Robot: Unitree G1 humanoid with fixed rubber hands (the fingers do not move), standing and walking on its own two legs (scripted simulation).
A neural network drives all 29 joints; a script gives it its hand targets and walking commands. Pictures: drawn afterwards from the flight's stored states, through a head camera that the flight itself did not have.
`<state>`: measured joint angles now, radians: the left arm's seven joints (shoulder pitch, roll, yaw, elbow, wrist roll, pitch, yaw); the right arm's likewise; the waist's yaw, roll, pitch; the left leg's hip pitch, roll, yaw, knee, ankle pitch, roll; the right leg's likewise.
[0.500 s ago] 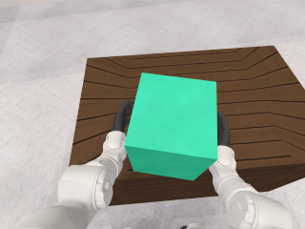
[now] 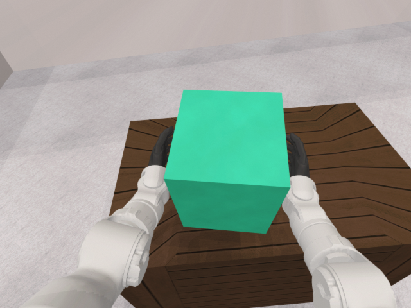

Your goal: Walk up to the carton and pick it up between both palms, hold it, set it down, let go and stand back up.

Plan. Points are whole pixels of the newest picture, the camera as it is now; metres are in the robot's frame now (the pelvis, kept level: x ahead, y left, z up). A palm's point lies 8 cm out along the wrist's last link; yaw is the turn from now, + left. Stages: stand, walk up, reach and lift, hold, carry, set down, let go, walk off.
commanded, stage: reach and lift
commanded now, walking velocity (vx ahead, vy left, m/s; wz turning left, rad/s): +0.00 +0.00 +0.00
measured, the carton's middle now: (227, 166) +0.42 -0.05 +0.06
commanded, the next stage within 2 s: none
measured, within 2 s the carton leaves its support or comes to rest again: neither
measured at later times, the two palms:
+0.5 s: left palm (150, 141) +0.42 +0.11 +0.15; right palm (302, 142) +0.38 -0.18 +0.14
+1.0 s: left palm (133, 147) +0.37 +0.13 +0.18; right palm (301, 141) +0.36 -0.17 +0.17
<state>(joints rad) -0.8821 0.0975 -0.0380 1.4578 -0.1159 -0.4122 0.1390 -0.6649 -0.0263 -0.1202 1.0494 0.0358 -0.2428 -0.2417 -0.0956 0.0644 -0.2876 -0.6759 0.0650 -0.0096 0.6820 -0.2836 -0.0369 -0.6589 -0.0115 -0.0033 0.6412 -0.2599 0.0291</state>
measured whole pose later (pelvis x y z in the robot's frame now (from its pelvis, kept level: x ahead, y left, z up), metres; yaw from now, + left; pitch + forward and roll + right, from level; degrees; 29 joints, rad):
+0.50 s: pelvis +0.03 +0.00 +0.02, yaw +1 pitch +6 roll -1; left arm -0.67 0.06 0.08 0.95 -0.04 -0.04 0.12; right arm -0.57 -0.06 -0.01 0.72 0.12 0.09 -0.28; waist -0.09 0.05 -0.22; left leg -0.33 0.06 -0.01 0.47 -0.25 -0.04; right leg -0.32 -0.02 -0.01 0.45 -0.23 0.02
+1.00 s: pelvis +0.00 -0.02 +0.03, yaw +1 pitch -4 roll +1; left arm -0.65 -0.05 0.37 0.65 0.21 0.30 0.00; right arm -0.63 0.00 -0.11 0.73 0.09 0.21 -0.23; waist -0.06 -0.04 -0.11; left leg -0.12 0.05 -0.01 0.36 -0.20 -0.02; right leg -0.14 -0.02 -0.01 0.39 -0.19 0.02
